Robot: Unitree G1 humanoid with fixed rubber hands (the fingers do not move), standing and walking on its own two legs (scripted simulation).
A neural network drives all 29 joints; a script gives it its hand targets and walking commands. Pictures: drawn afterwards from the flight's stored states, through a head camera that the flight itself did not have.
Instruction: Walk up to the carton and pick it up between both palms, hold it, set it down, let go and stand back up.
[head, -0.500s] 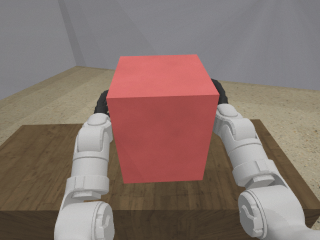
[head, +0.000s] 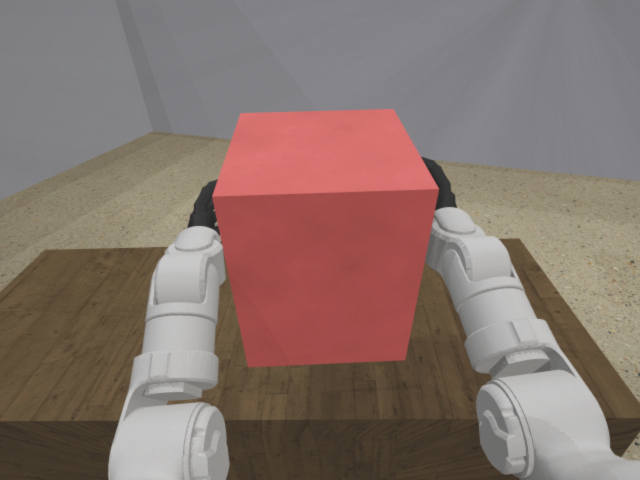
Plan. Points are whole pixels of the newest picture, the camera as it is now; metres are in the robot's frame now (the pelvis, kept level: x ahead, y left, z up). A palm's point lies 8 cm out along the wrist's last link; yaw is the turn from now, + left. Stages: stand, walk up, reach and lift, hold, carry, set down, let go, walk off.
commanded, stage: hold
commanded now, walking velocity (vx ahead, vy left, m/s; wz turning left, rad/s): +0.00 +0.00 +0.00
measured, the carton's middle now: (322, 235) +0.38 +0.02 +0.20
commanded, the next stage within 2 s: set down in 0.02 s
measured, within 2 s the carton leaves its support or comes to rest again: neither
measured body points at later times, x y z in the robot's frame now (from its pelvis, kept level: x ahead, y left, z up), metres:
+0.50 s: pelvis +0.00 +0.00 +0.00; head -0.08 +0.00 +0.44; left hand +0.38 +0.17 +0.20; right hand +0.39 -0.12 +0.21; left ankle +0.04 +0.13 -0.74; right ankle +0.04 -0.12 -0.74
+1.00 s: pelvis +0.01 +0.00 +0.00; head -0.03 +0.01 +0.45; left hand +0.40 +0.16 +0.16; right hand +0.41 -0.13 +0.17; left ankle +0.04 +0.13 -0.74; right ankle +0.04 -0.12 -0.74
